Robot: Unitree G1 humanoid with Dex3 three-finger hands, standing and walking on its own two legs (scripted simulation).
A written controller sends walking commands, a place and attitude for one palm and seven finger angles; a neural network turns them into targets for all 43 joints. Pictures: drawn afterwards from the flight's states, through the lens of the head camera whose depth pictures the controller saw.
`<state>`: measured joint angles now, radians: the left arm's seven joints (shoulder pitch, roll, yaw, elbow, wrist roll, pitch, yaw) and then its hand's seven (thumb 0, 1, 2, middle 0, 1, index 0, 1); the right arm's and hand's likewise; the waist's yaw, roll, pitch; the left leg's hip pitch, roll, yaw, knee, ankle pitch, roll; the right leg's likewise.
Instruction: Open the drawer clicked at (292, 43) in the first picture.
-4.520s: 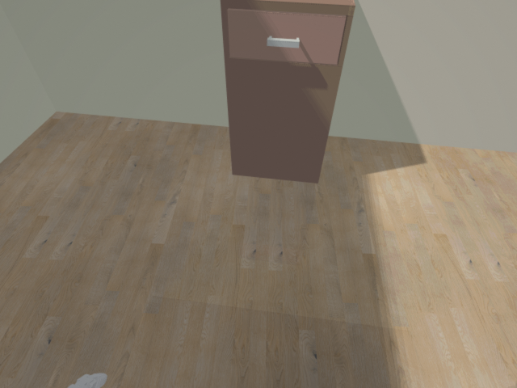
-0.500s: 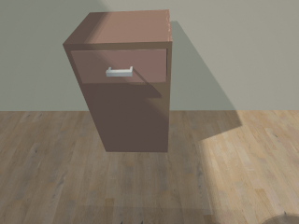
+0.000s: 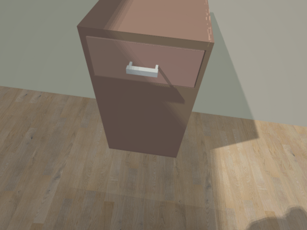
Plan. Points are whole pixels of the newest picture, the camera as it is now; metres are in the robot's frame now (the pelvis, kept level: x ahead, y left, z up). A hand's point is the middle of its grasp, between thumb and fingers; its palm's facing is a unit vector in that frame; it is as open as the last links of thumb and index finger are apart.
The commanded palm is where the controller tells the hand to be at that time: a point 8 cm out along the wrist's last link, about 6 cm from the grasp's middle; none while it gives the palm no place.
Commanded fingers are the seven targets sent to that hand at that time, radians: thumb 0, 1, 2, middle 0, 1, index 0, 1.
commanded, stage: take the last steps up to it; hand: left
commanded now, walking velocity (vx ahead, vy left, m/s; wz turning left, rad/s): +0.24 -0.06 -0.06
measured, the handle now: (143, 68) +0.68 +0.12 +0.01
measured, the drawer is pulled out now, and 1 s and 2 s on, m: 0.00 0.00 0.00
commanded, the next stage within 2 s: come to a stop and stand still in 0.24 s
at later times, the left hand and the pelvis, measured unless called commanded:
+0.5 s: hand (124, 187) +0.26 +0.12 -0.15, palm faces -0.04 -0.97 -0.24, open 7.3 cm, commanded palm none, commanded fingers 0.00 0.90 0.90 -0.20 -0.30 -0.20 -0.30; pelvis +0.15 -0.05 +0.00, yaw -1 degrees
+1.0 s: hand (84, 219) +0.16 +0.22 -0.17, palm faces +0.06 -0.96 -0.26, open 7.3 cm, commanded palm none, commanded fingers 0.00 0.90 0.90 -0.20 -0.30 -0.20 -0.30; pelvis +0.12 +0.01 -0.01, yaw +0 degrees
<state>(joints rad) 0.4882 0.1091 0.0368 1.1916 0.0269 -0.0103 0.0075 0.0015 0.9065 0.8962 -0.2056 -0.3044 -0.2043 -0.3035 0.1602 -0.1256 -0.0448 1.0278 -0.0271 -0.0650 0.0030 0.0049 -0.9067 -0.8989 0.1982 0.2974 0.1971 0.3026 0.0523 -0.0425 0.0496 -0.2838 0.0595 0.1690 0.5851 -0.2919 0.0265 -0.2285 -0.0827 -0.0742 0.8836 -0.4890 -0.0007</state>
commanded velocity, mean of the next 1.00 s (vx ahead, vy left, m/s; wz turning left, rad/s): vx -0.03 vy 0.04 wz -0.01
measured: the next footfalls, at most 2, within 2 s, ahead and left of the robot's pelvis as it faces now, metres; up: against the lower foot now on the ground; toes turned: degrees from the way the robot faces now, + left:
right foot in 0.36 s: +0.23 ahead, -0.11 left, +0.00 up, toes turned -8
left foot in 0.90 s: +0.13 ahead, +0.12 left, +0.00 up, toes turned +4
